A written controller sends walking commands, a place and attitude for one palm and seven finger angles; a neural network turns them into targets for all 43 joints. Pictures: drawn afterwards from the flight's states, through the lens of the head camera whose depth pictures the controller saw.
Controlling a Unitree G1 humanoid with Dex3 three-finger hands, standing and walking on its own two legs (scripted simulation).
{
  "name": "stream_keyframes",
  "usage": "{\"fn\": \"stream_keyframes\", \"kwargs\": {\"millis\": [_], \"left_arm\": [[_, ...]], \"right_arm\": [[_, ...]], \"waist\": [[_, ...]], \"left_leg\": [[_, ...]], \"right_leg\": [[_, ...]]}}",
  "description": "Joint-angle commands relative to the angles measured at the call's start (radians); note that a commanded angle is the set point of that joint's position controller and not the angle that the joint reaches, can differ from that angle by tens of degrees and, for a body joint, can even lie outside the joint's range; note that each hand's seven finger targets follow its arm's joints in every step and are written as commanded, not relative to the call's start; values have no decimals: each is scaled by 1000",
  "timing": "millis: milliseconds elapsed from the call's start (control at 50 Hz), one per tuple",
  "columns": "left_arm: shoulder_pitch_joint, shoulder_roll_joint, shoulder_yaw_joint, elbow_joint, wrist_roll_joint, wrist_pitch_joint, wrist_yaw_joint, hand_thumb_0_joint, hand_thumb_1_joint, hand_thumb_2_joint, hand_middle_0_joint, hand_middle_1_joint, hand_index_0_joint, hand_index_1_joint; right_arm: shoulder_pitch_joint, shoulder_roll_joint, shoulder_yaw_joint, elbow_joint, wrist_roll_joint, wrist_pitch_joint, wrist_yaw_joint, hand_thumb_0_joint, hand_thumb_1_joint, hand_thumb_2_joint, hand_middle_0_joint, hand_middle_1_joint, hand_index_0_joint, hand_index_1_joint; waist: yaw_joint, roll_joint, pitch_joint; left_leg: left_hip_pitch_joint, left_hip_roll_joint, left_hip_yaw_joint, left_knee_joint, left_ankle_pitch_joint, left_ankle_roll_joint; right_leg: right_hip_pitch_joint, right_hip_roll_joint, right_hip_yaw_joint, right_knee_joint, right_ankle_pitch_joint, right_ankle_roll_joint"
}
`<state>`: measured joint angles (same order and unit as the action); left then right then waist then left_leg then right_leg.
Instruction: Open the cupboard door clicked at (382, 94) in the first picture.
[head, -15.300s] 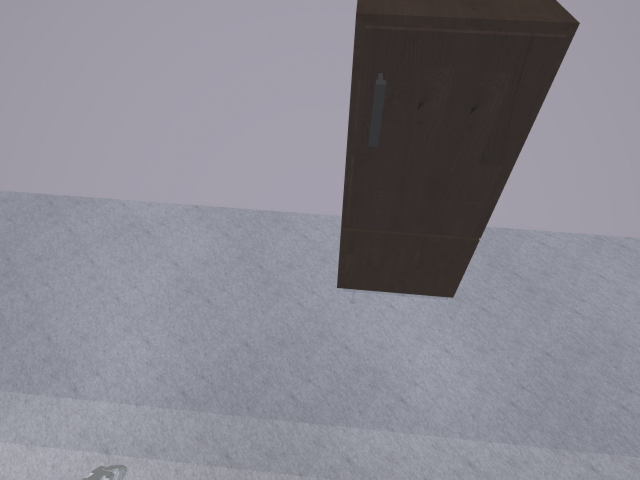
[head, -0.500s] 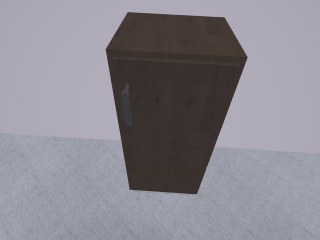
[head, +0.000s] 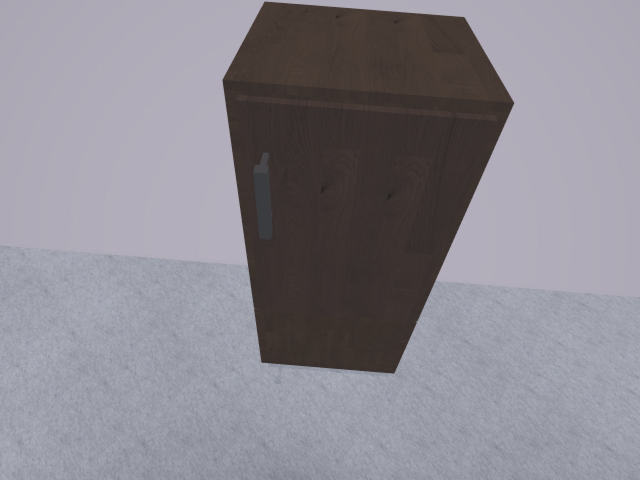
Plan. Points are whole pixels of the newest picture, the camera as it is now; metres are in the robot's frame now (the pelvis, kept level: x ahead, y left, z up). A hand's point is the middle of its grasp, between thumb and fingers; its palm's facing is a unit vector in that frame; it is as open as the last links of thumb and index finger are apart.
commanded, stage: look again from close up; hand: left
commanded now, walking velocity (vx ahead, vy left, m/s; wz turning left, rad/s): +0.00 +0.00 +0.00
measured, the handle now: (265, 197) +0.57 +0.13 +0.01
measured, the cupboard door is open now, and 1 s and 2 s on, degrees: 0 0 0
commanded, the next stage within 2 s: raise the hand with hooked fingers in 0.44 s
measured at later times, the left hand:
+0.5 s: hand out of the picture -0.01 +0.19 -0.18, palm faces -0.04 -0.98 -0.21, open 16.3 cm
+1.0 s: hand (176, 422) +0.21 +0.20 -0.07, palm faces -0.05 -1.00 +0.01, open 15.9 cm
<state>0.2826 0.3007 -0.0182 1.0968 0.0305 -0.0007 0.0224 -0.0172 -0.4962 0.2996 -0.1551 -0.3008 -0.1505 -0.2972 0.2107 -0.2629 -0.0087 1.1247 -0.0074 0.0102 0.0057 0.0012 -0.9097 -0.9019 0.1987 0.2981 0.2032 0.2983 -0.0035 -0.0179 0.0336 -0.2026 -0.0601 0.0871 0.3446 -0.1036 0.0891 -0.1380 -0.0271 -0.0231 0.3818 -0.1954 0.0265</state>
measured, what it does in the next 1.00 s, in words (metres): lowers itself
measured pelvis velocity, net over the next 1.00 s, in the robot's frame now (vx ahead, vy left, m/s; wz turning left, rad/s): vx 0.00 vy -0.03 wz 0.03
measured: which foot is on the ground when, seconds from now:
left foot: down 0.00-1.00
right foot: down 0.00-1.00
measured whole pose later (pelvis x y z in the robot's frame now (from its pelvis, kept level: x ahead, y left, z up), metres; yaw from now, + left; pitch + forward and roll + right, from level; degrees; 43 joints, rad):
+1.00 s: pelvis +0.00 -0.03 -0.09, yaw +2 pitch +11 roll -2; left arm 0.32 0.33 0.29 0.25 -0.36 -0.39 -0.51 -0.03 -0.50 0.29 -0.19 -0.52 -0.18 -0.52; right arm 0.19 -0.28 -0.03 0.48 0.05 -0.24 -0.03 0.01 -0.91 -0.90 0.20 0.30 0.20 0.30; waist -0.02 -0.02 -0.14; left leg -0.89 -0.01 0.02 1.16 -0.47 0.06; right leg -0.80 0.07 -0.08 1.13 -0.54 -0.06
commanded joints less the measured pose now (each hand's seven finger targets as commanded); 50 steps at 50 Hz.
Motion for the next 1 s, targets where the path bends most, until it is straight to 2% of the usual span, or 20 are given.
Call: {"fn": "stream_keyframes", "kwargs": {"millis": [0, 460, 500, 520, 540, 560, 580, 600, 620, 640, 700, 720, 740, 760, 780, 800, 860, 880, 920, 980], "left_arm": [[20, 114, 22, -49, -5, -12, 13, 0, -500, 300, -150, -300, -150, -300], [106, 3, 8, -5, -7, -12, 25, 0, -500, 300, -150, -300, -150, -300], [110, -4, 7, -5, -9, -12, 27, 0, -500, 300, -150, -300, -150, -300], [126, -26, -10, 1, 10, -40, 55, 0, -500, 300, -150, -300, -150, -300], [-548, 275, 222, -1462, -184, -249, 52, 0, -500, 300, -153, -315, -153, -315], [-206, 197, 168, -1306, -133, -215, 91, 0, -500, 300, -155, -330, -155, -330], [55, 18, 57, -1146, -130, -111, 124, 0, -500, 300, -158, -345, -158, -345], [95, -111, -17, -1084, -160, -100, 106, 0, -500, 300, -160, -360, -160, -360], [50, -64, 20, -1176, -196, -148, 90, 0, -500, 300, -163, -375, -163, -375], [63, -8, 68, -1174, -201, -184, 77, 0, -500, 300, -165, -390, -165, -390], [-28, 93, 225, -1044, -249, -322, -12, 0, -500, 300, -173, -435, -173, -435], [-40, 37, 216, -940, -270, -386, -68, 0, -500, 300, -175, -450, -175, -450], [-39, 9, 232, -834, -288, -450, -129, 0, -500, 300, -178, -465, -178, -465], [-14, 21, 272, -789, -302, -517, -199, 0, -500, 300, -180, -480, -180, -480], [70, 32, 301, -763, -322, -568, -287, 0, -500, 300, -182, -495, -182, -495], [101, 78, 335, -785, -339, -610, -366, 0, -500, 300, -185, -510, -185, -510], [124, 199, 373, -864, -379, -565, -561, 0, -500, 300, -193, -555, -193, -555], [118, 246, 419, -923, -406, -514, -579, 0, -500, 300, -195, -570, -195, -570], [88, 270, 474, -1060, -451, -434, -560, 0, -500, 300, -200, -600, -200, -600], [1, 258, 509, -1276, -459, -440, -461, 0, -500, 300, -208, -645, -208, -645]], "right_arm": [[-15, -174, -33, -55, 4, -23, -11, 0, -900, -900, 200, 300, 200, 300], [35, -68, -18, -24, 7, -23, -20, 0, -900, -900, 200, 300, 200, 300], [46, -55, -17, -22, 7, -23, -21, 0, -900, -900, 200, 300, 200, 300], [13, -59, 8, -101, -2, -39, -12, 0, -900, -900, 200, 300, 200, 300], [89, -185, -26, -455, 68, -156, -75, 0, -900, -900, 200, 300, 200, 300], [-5, -136, 11, -416, 73, -252, -97, 0, -900, -900, 200, 300, 200, 300], [8, -94, -3, -414, 71, -281, -88, 0, -900, -900, 200, 300, 200, 300], [29, -89, -10, -403, 88, -291, -89, 0, -900, -900, 200, 300, 200, 300], [2, -118, -22, -450, 92, -308, -93, 0, -900, -900, 200, 300, 200, 300], [-9, -142, -24, -465, 88, -323, -95, 0, -900, -900, 200, 300, 200, 300], [-29, -164, -28, -536, 63, -325, -99, 0, -900, -900, 200, 300, 200, 300], [-48, -158, -34, -545, 54, -325, -99, 0, -900, -900, 200, 300, 200, 300], [-60, -154, -42, -556, 47, -330, -92, 0, -900, -900, 200, 300, 200, 300], [-59, -152, -53, -570, 39, -335, -79, 0, -900, -900, 200, 300, 200, 300], [-32, -149, -63, -605, 41, -340, -57, 0, -900, -900, 200, 300, 200, 300], [-38, -145, -66, -636, 37, -344, -39, 0, -900, -900, 200, 300, 200, 300], [-92, -165, -65, -776, 69, -336, -20, 0, -900, -900, 200, 300, 200, 300], [-78, -170, -67, -807, 69, -327, -21, 0, -900, -900, 200, 300, 200, 300], [-53, -143, -60, -826, 69, -303, -34, 0, -900, -900, 200, 300, 200, 300], [-16, -118, -54, -798, 44, -287, -60, 0, -900, -900, 200, 300, 200, 300]], "waist": [[1, 31, 36], [2, 10, 55], [0, 18, 54], [15, 14, 96], [-127, 132, -415], [-13, 281, -379], [-28, 270, -190], [-49, 193, -33], [-38, 190, 13], [-40, 121, -22], [-71, -183, -15], [-71, -289, -8], [-62, -318, -6], [-31, -279, -61], [23, -153, -127], [47, -55, -214], [65, 34, -293], [74, 88, -333], [69, 87, -369], [41, 118, -373]], "left_leg": [[-4, 193, -225, -158, -279, -60], [27, 183, -190, -150, -197, -69], [31, 181, -183, -141, -172, -69], [-43, 182, -129, 43, 0, -80], [316, 88, -174, 6, -51, -120], [265, 148, -215, -51, -173, -130], [86, 151, -250, -100, -336, -173], [-20, 146, -233, -87, -416, -148], [-76, 129, -231, -28, -444, -121], [-110, 119, -219, 34, -453, -105], [-295, 71, -200, 261, -463, -80], [-378, 66, -186, 348, -472, -76], [-475, 56, -172, 435, -475, -78], [-550, 46, -151, 511, -445, -80], [-572, 38, -133, 558, -374, -85], [-588, 35, -125, 604, -323, -88], [-631, 37, -125, 605, -417, -72], [-602, 40, -126, 605, -362, -66], [-566, 51, -118, 593, -321, -58], [-517, 67, -137, 635, -137, -52]], "right_leg": [[-68, -82, 73, -71, -68, -39], [-66, -87, 69, -75, -16, -25], [-67, -88, 71, -75, -9, -27], [-108, -96, 62, -33, 18, -37], [-113, 41, -50, 88, 34, -35], [-197, 37, -41, 201, -138, -58], [-289, 37, -58, 273, -213, -57], [-320, 34, -60, 290, -172, -53], [-326, 34, -67, 248, -180, -52], [-327, 37, -66, 204, -202, -52], [-499, 32, -39, 226, -405, -41], [-591, 34, -30, 274, -482, -37], [-672, 33, -17, 326, -530, -39], [-705, 31, 12, 378, -544, -45], [-683, 29, 47, 428, -481, -68], [-650, 25, 67, 467, -418, -78], [-603, 26, 138, 450, -523, -79], [-568, 37, 141, 459, -469, -80], [-512, 39, 133, 427, -435, -63], [-507, 65, 90, 487, -144, -56]]}}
